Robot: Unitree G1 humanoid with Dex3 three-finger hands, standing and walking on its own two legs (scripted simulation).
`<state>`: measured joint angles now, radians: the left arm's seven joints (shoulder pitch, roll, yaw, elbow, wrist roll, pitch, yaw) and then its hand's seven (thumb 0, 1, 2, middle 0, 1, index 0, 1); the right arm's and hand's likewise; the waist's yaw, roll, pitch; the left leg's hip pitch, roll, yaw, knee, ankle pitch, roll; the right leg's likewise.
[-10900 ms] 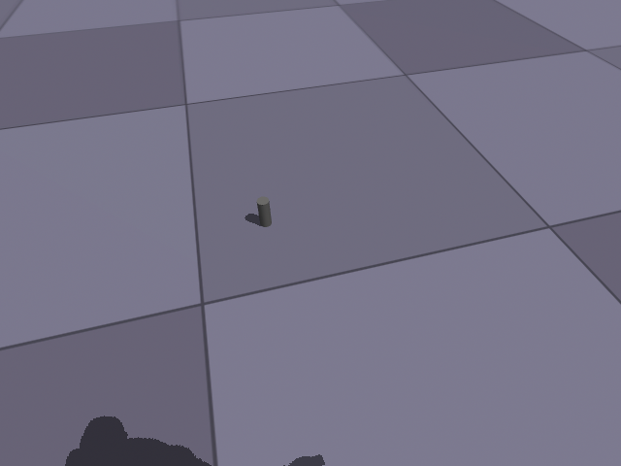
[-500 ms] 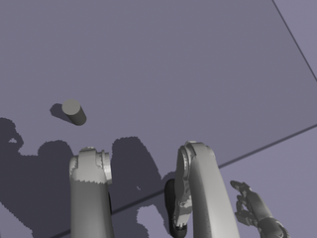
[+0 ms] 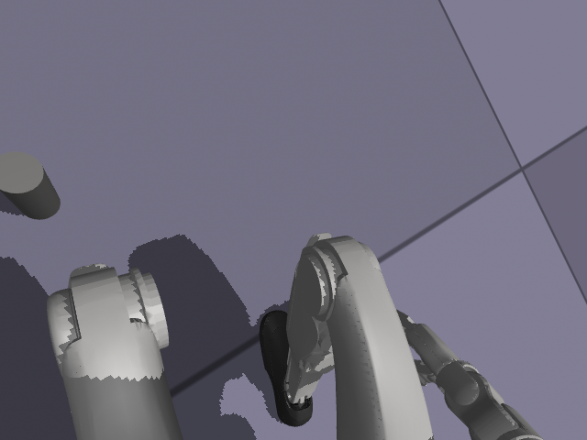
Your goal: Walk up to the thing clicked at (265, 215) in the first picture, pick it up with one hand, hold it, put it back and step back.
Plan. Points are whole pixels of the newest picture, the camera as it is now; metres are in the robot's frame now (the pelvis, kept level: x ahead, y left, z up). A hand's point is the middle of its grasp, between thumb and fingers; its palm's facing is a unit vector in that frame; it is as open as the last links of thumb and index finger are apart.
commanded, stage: close in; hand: left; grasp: from the side
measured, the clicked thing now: (30, 189) +0.45 +0.28 -0.23
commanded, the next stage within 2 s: rest palm in 0.60 s
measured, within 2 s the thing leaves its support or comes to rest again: leaves its support in 1.94 s
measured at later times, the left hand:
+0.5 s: hand (3, 214) +0.40 +0.29 -0.18, palm faces +0.23 -0.97 +0.01, open 17.4 cm
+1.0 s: hand (31, 207) +0.42 +0.27 -0.20, palm faces +0.27 -0.96 +0.00, open 14.9 cm
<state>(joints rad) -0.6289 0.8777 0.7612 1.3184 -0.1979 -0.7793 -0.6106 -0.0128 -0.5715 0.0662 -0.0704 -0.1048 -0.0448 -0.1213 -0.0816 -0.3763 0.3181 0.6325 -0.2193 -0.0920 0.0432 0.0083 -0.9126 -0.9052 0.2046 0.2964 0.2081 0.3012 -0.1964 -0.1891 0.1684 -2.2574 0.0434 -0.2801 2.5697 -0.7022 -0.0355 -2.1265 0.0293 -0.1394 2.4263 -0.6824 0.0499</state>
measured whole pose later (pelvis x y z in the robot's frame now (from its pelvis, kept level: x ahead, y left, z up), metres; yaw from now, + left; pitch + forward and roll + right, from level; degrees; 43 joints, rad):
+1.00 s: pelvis -0.01 +0.01 -0.02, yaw -4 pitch +11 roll -17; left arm -0.62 0.82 0.52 1.47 -0.10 -1.13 -0.07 -0.01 -0.18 0.25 -0.20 -0.18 -0.17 -0.19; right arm -0.19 -0.38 0.52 0.56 -0.38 0.02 0.14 0.00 -0.90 -0.90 0.21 0.30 0.21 0.30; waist -0.25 -0.28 0.32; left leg -2.22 0.04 -0.41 2.68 -0.71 -0.02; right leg -2.05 0.08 -0.22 2.44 -0.63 0.08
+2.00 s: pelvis -0.01 +0.02 -0.01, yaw -5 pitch +12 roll -18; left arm -0.66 0.85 0.50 1.39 -0.08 -1.07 -0.01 0.01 -0.08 1.07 -0.81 -1.15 -0.84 -1.19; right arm -0.19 -0.37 0.52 0.56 -0.37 0.06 0.13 0.00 -0.90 -0.90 0.20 0.30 0.21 0.30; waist -0.25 -0.28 0.32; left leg -2.22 0.04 -0.43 2.66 -0.72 -0.03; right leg -2.04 0.08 -0.24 2.40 -0.64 0.08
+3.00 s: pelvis +0.01 -0.01 +0.04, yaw +4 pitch +30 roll -8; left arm -0.60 0.51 0.44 0.89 -0.13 -0.61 -0.19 0.01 -0.11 1.11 -0.84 -1.11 -0.88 -1.15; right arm 0.04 -0.30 0.12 0.63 -0.10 0.08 0.08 0.01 -0.89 -0.90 0.20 0.30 0.21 0.30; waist -0.14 -0.03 -0.04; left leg -2.24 0.05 -0.18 2.40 -0.70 -0.03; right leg -2.14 -0.01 -0.08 2.32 -0.71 0.03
